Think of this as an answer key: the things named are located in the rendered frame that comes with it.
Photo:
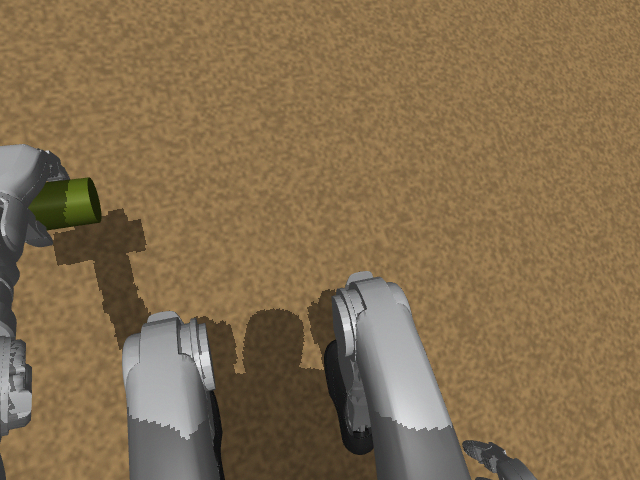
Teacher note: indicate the right robot hand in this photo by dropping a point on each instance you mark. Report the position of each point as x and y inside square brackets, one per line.
[496, 460]

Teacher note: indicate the left robot arm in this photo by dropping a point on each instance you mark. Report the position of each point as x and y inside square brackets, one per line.
[15, 374]

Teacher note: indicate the left robot foot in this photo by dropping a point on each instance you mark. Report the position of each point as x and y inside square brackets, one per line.
[218, 434]

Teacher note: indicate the right robot foot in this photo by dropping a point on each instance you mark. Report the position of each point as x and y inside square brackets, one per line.
[358, 443]

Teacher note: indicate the can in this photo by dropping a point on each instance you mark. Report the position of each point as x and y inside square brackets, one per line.
[67, 203]

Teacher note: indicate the left robot hand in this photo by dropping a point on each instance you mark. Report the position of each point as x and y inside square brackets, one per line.
[24, 171]

